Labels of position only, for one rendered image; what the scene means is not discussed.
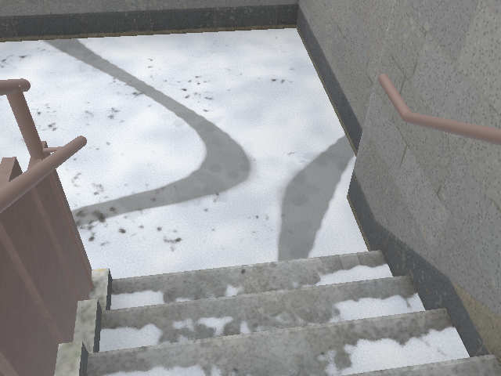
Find stairs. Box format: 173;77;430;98
86;250;501;376

